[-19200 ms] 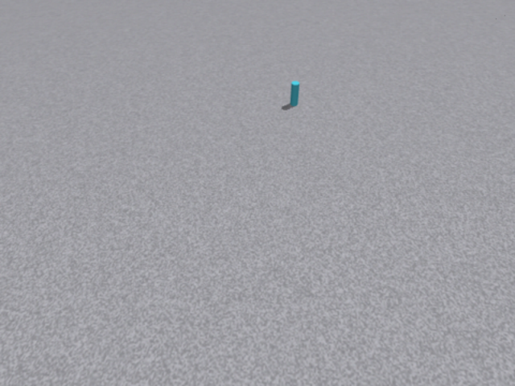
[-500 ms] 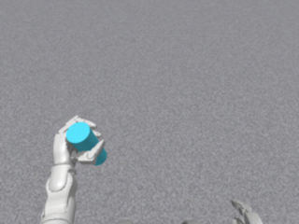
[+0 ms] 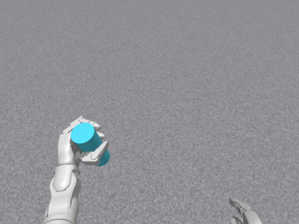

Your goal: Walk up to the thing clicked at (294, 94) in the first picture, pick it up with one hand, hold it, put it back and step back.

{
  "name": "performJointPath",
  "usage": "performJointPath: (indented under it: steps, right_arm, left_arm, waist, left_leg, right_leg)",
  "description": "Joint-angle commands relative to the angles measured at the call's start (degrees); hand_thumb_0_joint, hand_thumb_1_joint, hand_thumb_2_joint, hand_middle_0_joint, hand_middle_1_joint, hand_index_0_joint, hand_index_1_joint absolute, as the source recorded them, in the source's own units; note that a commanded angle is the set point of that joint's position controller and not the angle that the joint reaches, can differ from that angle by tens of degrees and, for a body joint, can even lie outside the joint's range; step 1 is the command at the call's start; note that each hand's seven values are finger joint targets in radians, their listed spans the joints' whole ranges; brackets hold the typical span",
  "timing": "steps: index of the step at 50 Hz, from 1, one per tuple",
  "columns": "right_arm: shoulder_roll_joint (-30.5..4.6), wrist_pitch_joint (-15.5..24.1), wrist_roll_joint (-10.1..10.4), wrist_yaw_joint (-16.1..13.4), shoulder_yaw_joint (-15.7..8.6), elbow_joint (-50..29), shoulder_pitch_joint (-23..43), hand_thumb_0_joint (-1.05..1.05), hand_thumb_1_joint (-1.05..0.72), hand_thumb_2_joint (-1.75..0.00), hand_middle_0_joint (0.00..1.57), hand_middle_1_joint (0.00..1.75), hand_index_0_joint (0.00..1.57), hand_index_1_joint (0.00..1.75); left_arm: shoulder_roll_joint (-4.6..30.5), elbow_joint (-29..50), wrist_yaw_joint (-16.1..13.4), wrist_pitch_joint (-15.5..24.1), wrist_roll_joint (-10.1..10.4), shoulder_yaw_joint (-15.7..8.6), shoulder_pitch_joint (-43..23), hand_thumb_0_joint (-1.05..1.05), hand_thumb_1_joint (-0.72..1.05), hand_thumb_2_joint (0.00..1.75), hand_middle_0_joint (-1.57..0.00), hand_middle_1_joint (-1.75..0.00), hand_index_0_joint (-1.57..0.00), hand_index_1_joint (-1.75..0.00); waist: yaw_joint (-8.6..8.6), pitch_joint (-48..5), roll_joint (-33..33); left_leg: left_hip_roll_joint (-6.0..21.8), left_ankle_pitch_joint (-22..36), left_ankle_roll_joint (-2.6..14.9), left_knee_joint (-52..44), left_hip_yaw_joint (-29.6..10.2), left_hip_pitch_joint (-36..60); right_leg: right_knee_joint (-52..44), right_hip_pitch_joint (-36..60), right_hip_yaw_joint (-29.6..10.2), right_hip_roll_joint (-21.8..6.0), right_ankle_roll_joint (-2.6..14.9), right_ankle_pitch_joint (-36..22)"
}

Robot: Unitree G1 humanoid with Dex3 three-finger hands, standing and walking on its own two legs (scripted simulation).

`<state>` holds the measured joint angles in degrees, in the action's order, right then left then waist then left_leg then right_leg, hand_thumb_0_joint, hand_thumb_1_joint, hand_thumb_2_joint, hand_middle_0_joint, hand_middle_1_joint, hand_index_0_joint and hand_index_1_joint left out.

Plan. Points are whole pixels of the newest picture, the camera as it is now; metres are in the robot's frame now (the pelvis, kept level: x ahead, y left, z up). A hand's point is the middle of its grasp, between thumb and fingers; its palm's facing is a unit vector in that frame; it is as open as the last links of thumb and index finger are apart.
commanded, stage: hold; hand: left
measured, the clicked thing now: (93, 146) +0.32 +0.18 +0.02
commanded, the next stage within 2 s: none
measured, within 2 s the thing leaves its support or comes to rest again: neither
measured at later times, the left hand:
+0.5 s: hand (93, 141) +0.33 +0.17 +0.05, palm faces +0.11 -0.99 +0.00, open 7.6 cm
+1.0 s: hand (93, 141) +0.32 +0.17 +0.05, palm faces +0.11 -0.99 +0.00, open 7.6 cm
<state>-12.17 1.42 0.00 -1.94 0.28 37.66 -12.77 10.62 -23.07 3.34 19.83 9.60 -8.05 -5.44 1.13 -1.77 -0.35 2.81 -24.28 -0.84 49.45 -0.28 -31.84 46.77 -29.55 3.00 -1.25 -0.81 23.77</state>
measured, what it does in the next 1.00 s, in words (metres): stands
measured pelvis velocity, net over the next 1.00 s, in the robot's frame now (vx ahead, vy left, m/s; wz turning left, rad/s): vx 0.00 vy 0.00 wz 0.00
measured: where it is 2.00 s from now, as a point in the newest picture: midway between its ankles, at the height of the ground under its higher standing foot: outside the picture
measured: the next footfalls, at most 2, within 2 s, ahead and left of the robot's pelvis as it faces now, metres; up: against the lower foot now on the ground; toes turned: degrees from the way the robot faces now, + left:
none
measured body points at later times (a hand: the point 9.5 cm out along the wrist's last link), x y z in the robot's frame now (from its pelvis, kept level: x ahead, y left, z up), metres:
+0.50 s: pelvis +0.00 +0.00 +0.01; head +0.04 +0.01 +0.45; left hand +0.31 +0.23 +0.05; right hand +0.13 -0.24 -0.10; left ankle +0.01 +0.12 -0.70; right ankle +0.00 -0.13 -0.70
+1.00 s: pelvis +0.00 +0.00 +0.01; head +0.04 +0.00 +0.45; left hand +0.31 +0.22 +0.05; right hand +0.13 -0.25 -0.10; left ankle +0.01 +0.12 -0.70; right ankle +0.00 -0.13 -0.70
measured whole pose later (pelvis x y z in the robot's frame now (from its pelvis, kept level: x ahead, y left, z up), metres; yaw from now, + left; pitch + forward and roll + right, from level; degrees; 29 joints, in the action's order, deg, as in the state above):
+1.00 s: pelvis +0.00 +0.00 +0.01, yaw +0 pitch +6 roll -1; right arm -12.6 1.8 0.0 -1.5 0.1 39.1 -13.2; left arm 10.4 -26.1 3.6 21.3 9.9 -8.3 -6.2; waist 1.0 -1.8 -0.5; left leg 2.7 -23.1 -1.0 46.6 -0.3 -29.2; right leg 44.2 -27.0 3.1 -1.2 -0.7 22.8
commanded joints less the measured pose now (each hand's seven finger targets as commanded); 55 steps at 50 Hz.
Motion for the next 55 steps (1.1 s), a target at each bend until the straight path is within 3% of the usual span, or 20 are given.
performJointPath:
  steps: [1, 3, 7, 12, 14, 16, 17, 19, 24, 28, 32, 36, 38, 39, 40, 41, 42, 44, 49, 55]
  right_arm:
    - [-7.4, 2.8, 0.3, -0.3, -2.9, -6.6, 1.4, 0.00, -0.90, -0.90, 0.20, 0.30, 0.20, 0.30]
    - [-7.7, 2.9, 0.3, -0.2, -3.1, -6.2, 0.6, 0.00, -0.90, -0.90, 0.20, 0.30, 0.20, 0.30]
    - [-7.5, 3.0, 0.4, -0.1, -3.0, -5.9, 1.2, 0.00, -0.90, -0.90, 0.20, 0.30, 0.20, 0.30]
    - [-7.6, 2.8, 0.4, -0.1, -3.0, -6.4, 1.5, 0.00, -0.90, -0.90, 0.20, 0.30, 0.20, 0.30]
    - [-7.7, 2.7, 0.4, -0.1, -3.1, -6.4, 1.7, 0.00, -0.90, -0.90, 0.20, 0.30, 0.20, 0.30]
    - [-7.5, 2.9, 0.4, 0.1, -3.1, -6.4, 2.0, 0.00, -0.90, -0.90, 0.20, 0.30, 0.20, 0.30]
    - [-7.4, 2.8, 0.4, 0.1, -3.1, -6.1, 1.4, 0.00, -0.90, -0.90, 0.20, 0.30, 0.20, 0.30]
    - [-7.5, 2.8, 0.5, 0.0, -3.0, -6.4, 1.6, 0.00, -0.90, -0.90, 0.20, 0.30, 0.20, 0.30]
    - [-7.6, 3.0, 0.5, 0.3, -3.2, -6.1, 1.3, 0.00, -0.90, -0.90, 0.20, 0.30, 0.20, 0.30]
    - [-7.7, 3.3, 0.4, 0.3, -3.2, -5.8, 1.0, 0.00, -0.90, -0.90, 0.20, 0.30, 0.20, 0.30]
    - [-8.0, 3.3, 0.4, 0.3, -3.4, -5.5, 0.8, 0.00, -0.90, -0.90, 0.20, 0.30, 0.20, 0.30]
    - [-8.0, 2.9, 0.3, 0.5, -3.5, -5.4, 1.6, 0.00, -0.90, -0.90, 0.20, 0.30, 0.20, 0.30]
    - [-7.9, 2.9, 0.3, 0.5, -3.4, -5.9, 1.8, 0.00, -0.90, -0.90, 0.20, 0.30, 0.20, 0.30]
    - [-7.5, 2.7, 0.3, 0.6, -3.2, -6.3, 1.9, 0.00, -0.90, -0.90, 0.20, 0.30, 0.20, 0.30]
    - [-7.8, 2.7, 0.3, 0.5, -3.4, -6.5, 1.8, 0.00, -0.90, -0.90, 0.20, 0.30, 0.20, 0.30]
    - [-7.6, 2.8, 0.2, 0.5, -3.2, -6.7, 2.0, 0.00, -0.89, -0.90, 0.20, 0.30, 0.20, 0.30]
    - [-7.7, 3.0, 0.2, 0.4, -3.3, -6.3, 1.3, 0.00, -0.90, -0.90, 0.20, 0.30, 0.20, 0.30]
    - [-7.9, 3.0, 0.4, 0.2, -3.3, -6.1, 1.0, 0.00, -0.90, -0.90, 0.20, 0.30, 0.20, 0.30]
    - [-7.9, 2.8, 0.4, 0.0, -3.3, -4.7, 0.4, 0.00, -0.90, -0.90, 0.20, 0.30, 0.20, 0.30]
    - [-7.8, 2.9, 0.2, 0.4, -3.5, -5.9, 1.7, 0.00, -0.89, -0.90, 0.20, 0.30, 0.20, 0.30]
  left_arm:
    - [6.5, 16.7, -0.3, 5.7, 1.4, -2.2, -18.9, 0.00, 0.43, 1.24, -1.26, -1.38, -1.27, -1.38]
    - [6.8, 15.9, -0.4, 5.5, 1.5, -2.5, -19.3, 0.00, 0.44, 1.25, -1.27, -1.38, -1.28, -1.38]
    - [7.0, 14.4, -0.4, 5.8, 1.2, -2.6, -21.2, 0.00, 0.40, 1.26, -1.28, -1.40, -1.29, -1.40]
    - [7.9, 15.8, -0.4, 5.7, 1.0, -3.1, -19.4, 0.00, 0.41, 1.25, -1.28, -1.39, -1.29, -1.39]
    - [8.5, 16.2, -0.6, 5.8, 0.8, -3.7, -21.7, 0.00, 0.43, 1.26, -1.28, -1.39, -1.29, -1.39]
    - [6.3, 13.1, -0.7, 5.5, 0.7, -2.1, -19.2, 0.00, 0.46, 1.26, -1.29, -1.40, -1.30, -1.39]
    - [7.0, 13.1, -0.8, 5.6, 1.0, -3.3, -18.3, 0.00, 0.45, 1.25, -1.29, -1.40, -1.30, -1.40]
    - [6.0, 13.0, -0.4, 5.6, 1.3, -2.2, -18.0, 0.00, 0.45, 1.26, -1.29, -1.40, -1.30, -1.40]
    - [7.8, 15.7, -0.4, 6.8, 0.8, -2.8, -21.0, 0.00, 0.44, 1.25, -1.29, -1.40, -1.30, -1.40]
    - [6.1, 15.9, -0.3, 6.5, 1.0, -0.8, -21.5, 0.00, 0.42, 1.24, -1.29, -1.39, -1.30, -1.39]
    - [5.7, 10.9, -0.5, 6.0, 1.0, -1.7, -19.5, 0.00, 0.42, 1.24, -1.28, -1.39, -1.29, -1.39]
    - [7.6, 10.3, 0.1, 6.6, 0.8, -3.4, -21.3, 0.00, 0.45, 1.27, -1.30, -1.42, -1.31, -1.41]
    - [8.8, 11.2, 0.2, 7.1, 0.9, -4.7, -20.3, 0.00, 0.45, 1.27, -1.30, -1.42, -1.32, -1.42]
    - [8.3, 13.1, 0.3, 7.5, 0.9, -3.9, -20.0, 0.00, 0.43, 1.27, -1.30, -1.42, -1.31, -1.42]
    - [8.6, 13.6, 0.3, 7.6, 1.0, -4.5, -19.4, 0.00, 0.43, 1.27, -1.30, -1.42, -1.31, -1.42]
    - [7.3, 15.6, 0.4, 7.8, 1.2, -2.7, -20.0, 0.00, 0.42, 1.27, -1.29, -1.42, -1.31, -1.41]
    - [8.1, 16.0, 0.3, 7.8, 1.4, -4.0, -20.0, 0.00, 0.43, 1.27, -1.28, -1.41, -1.29, -1.41]
    - [8.4, 15.4, 0.1, 7.4, 1.2, -3.8, -19.0, 0.00, 0.43, 1.26, -1.28, -1.40, -1.29, -1.40]
    - [5.5, 9.8, 0.4, 6.5, 1.3, -1.5, -20.6, 0.00, 0.42, 1.25, -1.28, -1.39, -1.28, -1.39]
    - [6.6, 12.0, 0.7, 7.1, 0.8, -2.1, -19.5, 0.00, 0.45, 1.26, -1.29, -1.41, -1.31, -1.40]
  waist:
    - [0.45, -17.2, -2.7]
    - [0.52, -17.6, -2.7]
    - [0.86, -14.9, -1.6]
    - [-0.27, -17.7, -2.3]
    - [0.01, -15.6, -2.9]
    - [0.37, -14.4, -1.8]
    - [-0.15, -15.4, -1.5]
    - [0.33, -15.4, -0.7]
    - [-0.24, -17.0, -3.1]
    - [0.72, -17.0, -2.9]
    - [0.87, -15.9, -0.1]
    - [0.31, -13.5, -0.9]
    - [-0.64, -16.0, -1.4]
    - [-0.97, -16.9, -1.9]
    - [-0.88, -18.9, -2.4]
    - [-0.54, -18.9, -2.7]
    - [-0.57, -20.5, -3.5]
    - [-0.12, -20.6, -2.5]
    - [1.81, -14.7, 0.3]
    - [-0.43, -15.1, -3.0]
  left_leg:
    - [-1.8, 15.3, 0.69, -7.4, 0.1, 9.9]
    - [-1.5, 18.0, 0.52, -7.4, -0.3, 10.6]
    - [-1.7, 15.2, 0.78, -8.0, -0.1, 9.4]
    - [-1.9, 17.7, 0.76, -8.2, 0.4, 11.3]
    - [-1.8, 15.0, 0.59, -9.1, 0.1, 10.7]
    - [-1.8, 13.4, 0.65, -9.5, 0.1, 9.8]
    - [-1.7, 14.9, 0.71, -9.2, 0.0, 9.9]
    - [-1.9, 16.2, 0.96, -8.8, 0.4, 10.2]
    - [-1.7, 17.9, 0.48, -9.1, 0.0, 12.2]
    - [-1.5, 17.3, 0.45, -9.2, -0.2, 12.8]
    - [-1.5, 18.0, 0.81, -8.8, -0.2, 11.1]
    - [-1.7, 14.3, 0.91, -9.2, 0.1, 9.2]
    - [-2.1, 14.5, 0.96, -9.0, 0.5, 10.1]
    - [-2.2, 15.1, 0.85, -9.0, 0.6, 10.1]
    - [-2.2, 16.5, 0.81, -8.7, 0.7, 11.3]
    - [-2.1, 17.1, 0.66, -8.8, 0.6, 11.8]
    - [-2.1, 18.8, 0.60, -8.4, 0.5, 12.8]
    - [-2.0, 20.9, 0.84, -8.0, 0.4, 13.0]
    - [-1.6, 19.0, 1.29, -8.2, 0.1, 11.2]
    - [-1.9, 15.8, 0.59, -9.5, 0.2, 11.1]
  right_leg:
    - [-6.0, 6.6, -0.4, 1.7, 1.16, -17.4]
    - [-5.4, 7.1, 0.0, 1.9, 1.30, -19.1]
    - [-6.2, 6.3, -0.3, 1.6, 1.12, -17.1]
    - [-7.0, 8.9, -0.6, 1.5, 1.04, -19.8]
    - [-7.3, 7.6, -0.4, 1.6, 1.22, -16.8]
    - [-7.6, 7.2, -0.2, 1.7, 1.30, -15.4]
    - [-7.4, 8.0, -0.1, 1.7, 1.21, -16.6]
    - [-7.6, 8.3, -0.5, 1.5, 0.98, -18.6]
    - [-7.0, 8.4, -0.2, 1.6, 1.37, -18.8]
    - [-7.1, 7.6, -0.2, 1.7, 1.35, -18.5]
    - [-7.2, 7.7, 0.0, 1.7, 1.15, -19.5]
    - [-7.6, 6.4, -0.2, 1.5, 1.15, -16.4]
    - [-7.9, 8.0, -0.6, 1.2, 1.08, -16.8]
    - [-7.7, 9.0, -0.6, 1.2, 1.14, -17.2]
    - [-7.6, 9.5, -0.8, 1.3, 1.14, -18.6]
    - [-7.4, 9.9, -0.6, 1.4, 1.20, -19.0]
    - [-7.1, 10.3, -0.5, 1.5, 1.21, -20.3]
    - [-7.2, 10.2, -0.6, 1.5, 1.01, -22.5]
    - [-7.4, 6.7, -0.4, 1.4, 0.77, -21.2]
    - [-7.5, 7.3, -0.1, 1.5, 1.38, -17.1]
